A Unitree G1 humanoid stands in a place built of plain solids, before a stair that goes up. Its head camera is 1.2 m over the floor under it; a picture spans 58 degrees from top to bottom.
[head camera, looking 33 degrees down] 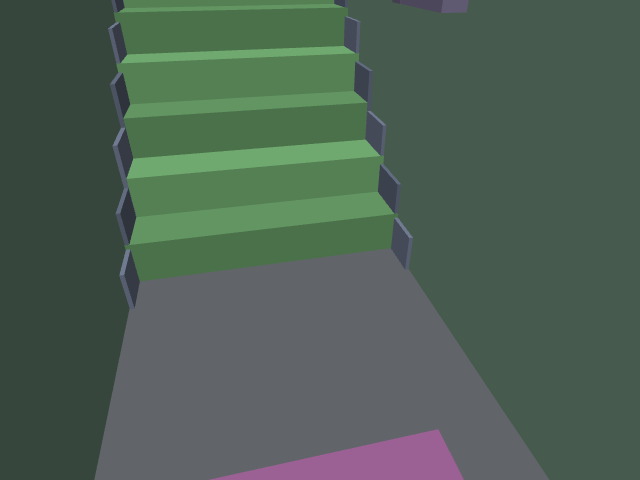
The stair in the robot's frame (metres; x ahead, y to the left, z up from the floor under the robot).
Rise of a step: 0.19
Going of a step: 0.24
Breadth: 1.22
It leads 13 degrees to the left of straight ahead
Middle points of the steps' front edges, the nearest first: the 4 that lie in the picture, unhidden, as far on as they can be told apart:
1.64 0.22 0.20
1.87 0.28 0.39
2.10 0.33 0.59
2.34 0.38 0.78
